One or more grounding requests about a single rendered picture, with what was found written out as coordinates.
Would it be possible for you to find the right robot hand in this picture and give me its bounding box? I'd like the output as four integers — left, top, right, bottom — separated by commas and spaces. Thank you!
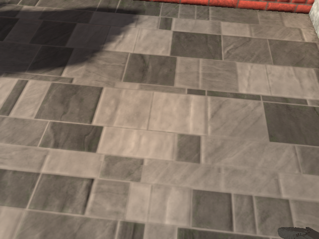
277, 227, 319, 239

